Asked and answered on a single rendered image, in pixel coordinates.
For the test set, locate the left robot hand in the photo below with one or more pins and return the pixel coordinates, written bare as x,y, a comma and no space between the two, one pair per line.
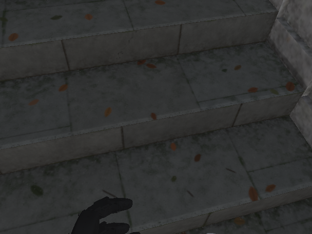
88,220

